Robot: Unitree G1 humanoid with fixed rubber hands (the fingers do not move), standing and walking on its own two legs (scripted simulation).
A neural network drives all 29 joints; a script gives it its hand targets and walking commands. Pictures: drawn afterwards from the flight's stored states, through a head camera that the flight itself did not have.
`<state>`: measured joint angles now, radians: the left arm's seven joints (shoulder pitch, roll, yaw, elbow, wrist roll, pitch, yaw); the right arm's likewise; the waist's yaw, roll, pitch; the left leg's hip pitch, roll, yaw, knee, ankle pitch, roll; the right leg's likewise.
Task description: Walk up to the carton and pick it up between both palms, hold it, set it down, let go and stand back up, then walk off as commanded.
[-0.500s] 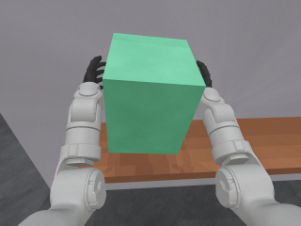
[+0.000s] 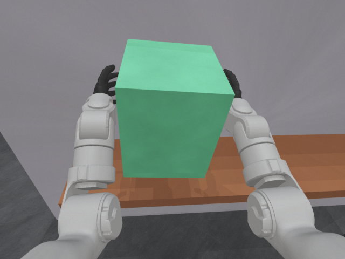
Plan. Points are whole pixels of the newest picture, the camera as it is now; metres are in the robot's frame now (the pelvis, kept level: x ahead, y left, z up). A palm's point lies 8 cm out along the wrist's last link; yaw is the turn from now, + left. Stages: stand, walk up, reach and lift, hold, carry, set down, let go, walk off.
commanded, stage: hold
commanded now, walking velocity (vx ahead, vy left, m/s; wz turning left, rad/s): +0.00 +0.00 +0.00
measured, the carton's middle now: (167, 111) +0.39 +0.02 +0.19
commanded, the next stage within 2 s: none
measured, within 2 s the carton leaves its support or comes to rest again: neither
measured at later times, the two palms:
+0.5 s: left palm (104, 100) +0.37 +0.16 +0.23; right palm (233, 105) +0.37 -0.13 +0.22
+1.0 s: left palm (103, 95) +0.38 +0.16 +0.24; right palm (233, 99) +0.38 -0.13 +0.23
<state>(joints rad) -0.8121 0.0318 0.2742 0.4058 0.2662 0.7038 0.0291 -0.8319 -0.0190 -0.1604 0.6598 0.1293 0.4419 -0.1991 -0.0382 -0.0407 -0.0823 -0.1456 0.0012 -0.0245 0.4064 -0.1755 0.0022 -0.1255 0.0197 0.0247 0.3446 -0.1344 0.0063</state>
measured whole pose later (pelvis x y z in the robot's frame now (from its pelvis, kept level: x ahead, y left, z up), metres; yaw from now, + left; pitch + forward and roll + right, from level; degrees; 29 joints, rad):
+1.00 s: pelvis +0.00 +0.00 +0.00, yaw +0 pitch -5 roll -1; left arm -0.80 0.03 0.28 0.31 0.29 0.76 0.00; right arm -0.83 -0.02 -0.13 0.59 0.16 0.49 -0.22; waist -0.06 -0.03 -0.06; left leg -0.13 0.00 -0.02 0.41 -0.18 0.00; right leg -0.11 0.02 0.02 0.34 -0.14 0.01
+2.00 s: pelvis +0.00 +0.00 +0.00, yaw +0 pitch -6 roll -1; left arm -0.79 0.03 0.29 0.31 0.29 0.77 -0.01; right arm -0.83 -0.02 -0.13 0.59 0.16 0.49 -0.22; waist -0.06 -0.03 -0.08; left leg -0.12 0.00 -0.02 0.41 -0.18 0.00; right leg -0.10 0.02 0.02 0.34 -0.14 0.01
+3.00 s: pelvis +0.01 +0.00 +0.00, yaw +0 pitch -6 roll -1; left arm -0.79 0.03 0.29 0.31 0.29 0.77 -0.01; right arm -0.83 -0.02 -0.13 0.59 0.16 0.48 -0.22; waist -0.06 -0.03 -0.05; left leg -0.12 0.00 -0.02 0.40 -0.18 0.00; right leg -0.10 0.02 0.02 0.34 -0.14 0.01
